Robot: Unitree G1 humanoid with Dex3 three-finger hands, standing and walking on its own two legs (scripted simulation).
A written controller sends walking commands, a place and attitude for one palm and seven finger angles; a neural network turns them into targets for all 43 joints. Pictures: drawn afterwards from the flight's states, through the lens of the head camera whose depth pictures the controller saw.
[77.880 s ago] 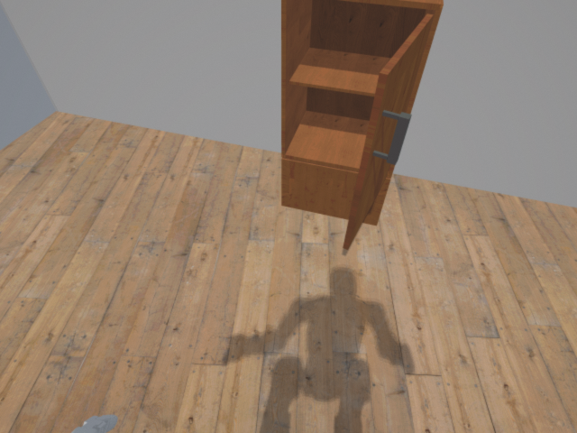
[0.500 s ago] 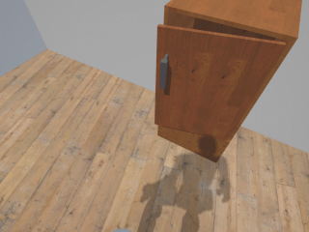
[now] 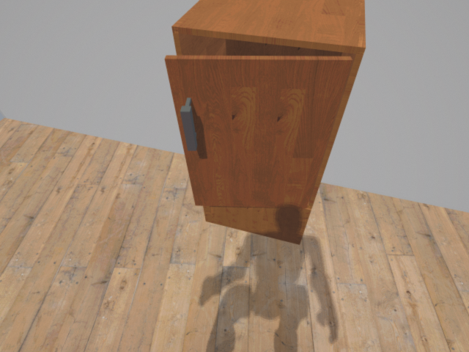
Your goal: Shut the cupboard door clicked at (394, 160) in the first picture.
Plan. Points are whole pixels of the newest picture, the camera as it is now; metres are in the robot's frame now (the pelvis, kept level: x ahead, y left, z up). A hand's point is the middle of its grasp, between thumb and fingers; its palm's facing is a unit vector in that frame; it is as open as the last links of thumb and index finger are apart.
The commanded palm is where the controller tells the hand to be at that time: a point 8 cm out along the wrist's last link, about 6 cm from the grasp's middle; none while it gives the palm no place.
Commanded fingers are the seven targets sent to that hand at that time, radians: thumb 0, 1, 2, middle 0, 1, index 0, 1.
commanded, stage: take the last steps up to it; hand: left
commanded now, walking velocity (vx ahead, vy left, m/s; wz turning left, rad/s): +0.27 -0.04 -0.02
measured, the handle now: (190, 124) +0.66 +0.14 -0.01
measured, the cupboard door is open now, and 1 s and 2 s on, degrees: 14 14 14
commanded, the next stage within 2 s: come to a stop and stand still in 0.36 s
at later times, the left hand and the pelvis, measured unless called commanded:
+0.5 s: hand out of the picture +0.14 +0.16 -0.18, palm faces +0.02 -0.99 -0.14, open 7.3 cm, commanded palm none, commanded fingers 0.00 0.90 0.90 -0.20 -0.30 -0.20 -0.30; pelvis +0.15 +0.00 +0.00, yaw -1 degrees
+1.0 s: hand (166, 303) +0.25 +0.17 -0.18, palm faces +0.07 -0.98 -0.18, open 7.3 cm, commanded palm none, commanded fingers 0.00 0.90 0.90 -0.20 -0.30 -0.20 -0.30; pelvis +0.18 -0.02 +0.00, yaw +2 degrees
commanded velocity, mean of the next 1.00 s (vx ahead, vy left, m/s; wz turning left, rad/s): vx -0.01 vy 0.02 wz -0.01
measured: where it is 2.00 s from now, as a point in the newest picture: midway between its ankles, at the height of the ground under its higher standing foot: outside the picture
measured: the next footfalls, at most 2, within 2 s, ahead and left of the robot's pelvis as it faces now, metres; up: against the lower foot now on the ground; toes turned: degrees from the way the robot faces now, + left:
left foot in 0.36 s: +0.24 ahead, +0.10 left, +0.00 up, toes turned +7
right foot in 0.66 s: +0.28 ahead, -0.16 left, +0.00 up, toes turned -1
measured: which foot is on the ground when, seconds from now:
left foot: up 0.00-0.34, down 0.36-0.70, up 0.72-0.96, down 0.98-1.00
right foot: down 0.00-0.36, up 0.38-0.64, down 0.66-1.00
